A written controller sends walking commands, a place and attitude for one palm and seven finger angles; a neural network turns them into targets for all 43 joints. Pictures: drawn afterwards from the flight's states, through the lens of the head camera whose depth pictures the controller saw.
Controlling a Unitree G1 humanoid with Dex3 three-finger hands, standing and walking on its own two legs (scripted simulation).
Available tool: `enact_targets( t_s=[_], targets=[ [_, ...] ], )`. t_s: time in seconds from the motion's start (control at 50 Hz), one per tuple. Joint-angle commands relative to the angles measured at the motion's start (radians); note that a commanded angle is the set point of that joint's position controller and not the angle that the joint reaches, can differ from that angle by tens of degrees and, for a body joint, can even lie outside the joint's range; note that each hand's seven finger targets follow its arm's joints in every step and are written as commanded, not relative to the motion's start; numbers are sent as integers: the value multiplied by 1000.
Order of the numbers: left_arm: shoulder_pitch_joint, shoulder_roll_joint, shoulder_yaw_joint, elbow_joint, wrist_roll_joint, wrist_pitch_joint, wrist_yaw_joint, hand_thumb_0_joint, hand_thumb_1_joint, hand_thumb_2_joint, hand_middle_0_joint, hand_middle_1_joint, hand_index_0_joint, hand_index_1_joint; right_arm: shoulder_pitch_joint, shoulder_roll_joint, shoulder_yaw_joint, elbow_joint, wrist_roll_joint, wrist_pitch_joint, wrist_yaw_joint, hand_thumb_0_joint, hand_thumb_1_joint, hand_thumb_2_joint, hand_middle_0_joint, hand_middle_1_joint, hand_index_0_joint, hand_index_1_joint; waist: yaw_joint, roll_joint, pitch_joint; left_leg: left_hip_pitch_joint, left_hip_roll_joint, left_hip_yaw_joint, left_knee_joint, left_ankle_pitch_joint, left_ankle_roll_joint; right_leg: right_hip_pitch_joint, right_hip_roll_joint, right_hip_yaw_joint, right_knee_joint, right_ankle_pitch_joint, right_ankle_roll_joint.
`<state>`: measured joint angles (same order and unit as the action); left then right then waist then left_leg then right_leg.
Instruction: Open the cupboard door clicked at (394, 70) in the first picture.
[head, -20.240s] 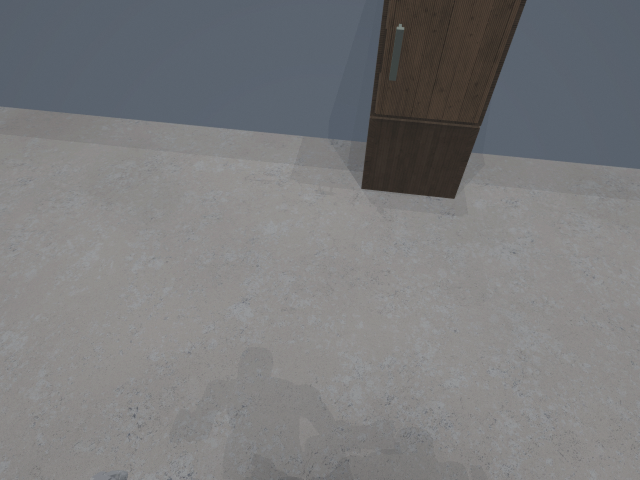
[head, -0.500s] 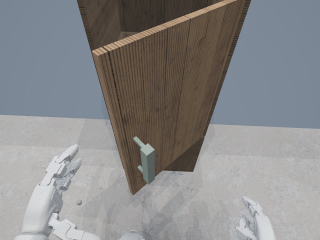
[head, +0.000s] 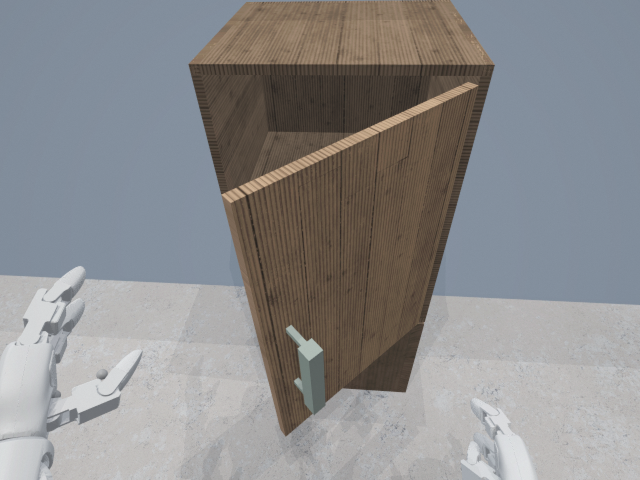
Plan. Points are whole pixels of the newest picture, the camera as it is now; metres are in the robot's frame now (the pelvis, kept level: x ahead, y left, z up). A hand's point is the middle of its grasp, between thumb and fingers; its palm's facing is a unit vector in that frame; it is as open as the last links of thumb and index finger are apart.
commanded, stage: draw the hand back to the body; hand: left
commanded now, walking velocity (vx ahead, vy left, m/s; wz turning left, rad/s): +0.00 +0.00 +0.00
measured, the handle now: (304, 369) +0.31 +0.07 -0.08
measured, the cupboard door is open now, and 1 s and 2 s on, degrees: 45 45 45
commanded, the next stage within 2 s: step back with the hand held close in 0.52 s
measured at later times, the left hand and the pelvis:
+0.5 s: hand (82, 350) +0.18 +0.25 +0.16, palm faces +0.44 -0.81 -0.39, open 7.5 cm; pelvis -0.01 -0.01 +0.01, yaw -1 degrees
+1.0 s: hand (73, 358) +0.18 +0.26 +0.16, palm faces +0.32 -0.80 -0.51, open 7.4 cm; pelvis -0.03 +0.00 +0.01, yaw -2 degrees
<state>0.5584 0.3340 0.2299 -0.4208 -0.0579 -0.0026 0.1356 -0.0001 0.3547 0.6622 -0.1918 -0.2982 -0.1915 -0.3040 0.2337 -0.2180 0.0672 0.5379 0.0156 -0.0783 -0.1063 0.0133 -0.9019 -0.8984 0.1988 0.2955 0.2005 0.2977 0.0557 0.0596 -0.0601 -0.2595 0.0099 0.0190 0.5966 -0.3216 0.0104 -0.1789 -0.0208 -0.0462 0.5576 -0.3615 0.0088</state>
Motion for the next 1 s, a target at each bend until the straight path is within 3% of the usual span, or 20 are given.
enact_targets(
  t_s=[0.0,0.08,0.12,0.16,0.18,0.28,0.34,0.36,0.42,0.56,0.6,0.62,0.64,0.66,0.7,0.74,0.78,0.82,0.9,0.98],
  targets=[
    [-99,180,171,-231,-5,-90,14,0,690,810,-192,-300,-192,-300,-140,-99,-52,-138,-4,-70,1,0,-900,-900,200,300,200,300,4,-2,-14,110,10,-15,-139,290,10,-9,19,-15,-126,306,-22],
    [-155,206,221,-239,-11,-106,12,0,830,870,-198,-300,-198,-300,-158,-103,-60,-118,-6,-77,6,0,-900,-900,200,300,200,300,9,35,-16,144,7,-4,-164,289,10,18,19,-6,-159,317,-22],
    [-184,220,249,-231,-16,-114,13,0,900,900,-200,-300,-200,-300,-164,-103,-64,-109,-7,-80,5,0,-900,-900,200,300,200,300,10,13,-7,154,7,-2,-178,272,9,22,22,-7,-174,304,-19],
    [-124,149,198,-143,-19,-109,0,0,900,900,-200,-300,-200,-300,-167,-102,-67,-99,-8,-77,11,0,-900,-900,200,300,200,300,5,-33,46,146,12,0,-189,270,11,14,23,-11,-184,303,-17],
    [-123,138,186,-141,-21,-108,-7,0,900,900,-200,-300,-200,-300,-168,-108,-73,-98,-6,-72,14,0,-900,-900,200,300,200,300,5,-23,40,159,12,5,-194,268,13,13,23,-7,-193,299,-14],
    [-157,186,214,-199,-13,-120,-6,0,900,900,-200,-300,-200,-300,-178,-112,-83,-95,-13,-68,14,0,-900,-900,200,300,200,300,12,-6,-22,197,5,13,-200,300,17,54,22,3,-206,339,-14],
    [-175,215,237,-209,-13,-125,-1,0,900,900,-200,-300,-200,-300,-183,-108,-79,-90,-15,-73,9,0,-900,-900,200,300,200,300,16,-7,0,188,1,11,-207,274,14,59,22,4,-223,317,-17],
    [-185,200,225,-224,-11,-127,-2,0,900,900,-200,-300,-200,-300,-192,-104,-80,-91,-13,-77,7,0,-900,-900,200,300,200,300,12,22,7,199,0,16,-207,268,15,47,22,9,-229,312,-16],
    [-176,203,233,-214,-11,-132,1,0,900,900,-200,-300,-200,-300,-185,-102,-80,-83,-15,-86,3,0,-900,-900,200,300,200,300,14,30,11,208,0,16,-216,257,12,43,24,7,-238,293,-15],
    [-176,175,207,-174,-14,-135,-7,0,900,900,-200,-300,-200,-300,-190,-106,-86,-74,-15,-91,7,0,-900,-900,200,300,200,300,10,-16,48,211,2,17,-227,241,15,32,26,12,-263,273,-11],
    [-168,183,219,-175,-12,-138,-7,0,900,900,-200,-300,-200,-300,-187,-106,-87,-71,-17,-92,8,0,-900,-900,200,300,200,300,14,-15,28,218,1,19,-227,256,16,45,26,10,-257,290,-11],
    [-235,215,240,-215,-11,-144,-3,0,900,900,-200,-300,-200,-300,-190,-109,-89,-68,-16,-94,6,0,-900,-900,200,300,200,300,12,1,3,228,-1,20,-223,267,16,53,26,15,-257,302,-12],
    [-434,378,392,-258,14,-197,13,0,900,900,-200,-300,-200,-300,-162,-111,-70,-104,-7,-68,10,0,-900,-900,200,300,200,300,-33,42,126,136,9,-2,-209,193,22,-28,-18,63,-306,328,-10],
    [-251,261,313,-138,2,-192,-4,0,900,900,-200,-300,-200,-300,-177,-112,-86,-76,-13,-54,8,0,-900,-900,200,300,200,300,-36,-51,91,140,13,-7,-172,212,26,-48,-32,70,-309,359,-8],
    [-115,193,249,-133,3,-191,-20,0,900,900,-200,-300,-200,-300,-172,-124,-97,-91,-18,-24,18,0,-900,-900,200,300,200,300,-43,-45,31,168,18,8,-165,294,25,-28,-36,59,-280,445,-4],
    [-72,189,242,-171,3,-195,-20,0,900,900,-200,-300,-200,-300,-169,-132,-104,-103,-18,-3,18,0,-900,-900,200,300,200,300,-43,-7,-24,167,26,2,-176,394,21,17,-29,33,-237,490,-1],
    [-31,214,271,-197,-1,-193,-13,0,900,900,-200,-300,-200,-300,-168,-129,-109,-115,-17,15,18,0,-900,-900,200,300,200,300,-42,-13,-80,188,38,9,-177,469,19,29,-20,31,-208,530,4],
    [-27,235,287,-221,-2,-191,-7,0,900,900,-200,-300,-200,-300,-172,-127,-113,-128,-13,33,15,0,-900,-900,200,300,200,300,-44,-31,-91,182,45,12,-174,492,17,22,-16,33,-195,545,8],
    [-7,263,319,-234,-7,-190,7,0,900,900,-200,-300,-200,-300,-173,-120,-119,-143,-8,53,10,0,-900,-900,200,300,200,300,-44,-50,-104,140,50,13,-169,479,13,33,-15,38,-171,550,10],
    [2,265,318,-260,-6,-197,17,0,900,900,-200,-300,-200,-300,-172,-122,-122,-152,-5,53,6,0,-900,-900,200,300,200,300,-45,-5,-96,91,55,9,-180,414,14,26,-10,46,-156,496,12]
  ],
)
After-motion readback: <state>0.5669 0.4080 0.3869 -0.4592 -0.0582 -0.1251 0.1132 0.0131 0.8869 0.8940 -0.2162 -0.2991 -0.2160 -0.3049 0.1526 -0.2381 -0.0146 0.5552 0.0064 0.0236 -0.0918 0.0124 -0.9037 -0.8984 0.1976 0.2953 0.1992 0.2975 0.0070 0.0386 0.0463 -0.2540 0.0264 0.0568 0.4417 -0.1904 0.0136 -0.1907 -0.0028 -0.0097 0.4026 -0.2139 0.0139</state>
